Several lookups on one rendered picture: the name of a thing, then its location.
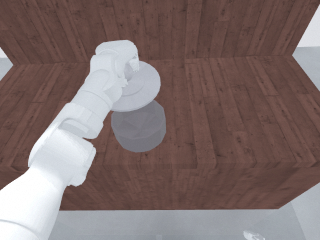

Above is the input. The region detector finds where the lid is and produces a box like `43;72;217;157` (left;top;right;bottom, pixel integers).
111;60;161;112

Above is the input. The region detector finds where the pot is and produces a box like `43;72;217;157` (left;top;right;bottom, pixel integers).
111;100;166;153

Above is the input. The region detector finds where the robot left forearm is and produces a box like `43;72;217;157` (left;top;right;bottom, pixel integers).
28;48;125;167

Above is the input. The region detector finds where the left robot hand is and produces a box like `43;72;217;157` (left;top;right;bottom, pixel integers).
95;40;139;88

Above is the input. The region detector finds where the right robot hand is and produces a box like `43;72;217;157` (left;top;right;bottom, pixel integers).
243;230;265;240

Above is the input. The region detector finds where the left robot upper arm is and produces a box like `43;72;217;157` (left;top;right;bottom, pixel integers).
0;126;96;240

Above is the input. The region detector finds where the knob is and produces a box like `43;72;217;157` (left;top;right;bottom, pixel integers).
123;63;134;82

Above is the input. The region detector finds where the table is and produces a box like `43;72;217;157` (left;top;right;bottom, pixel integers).
0;0;320;211

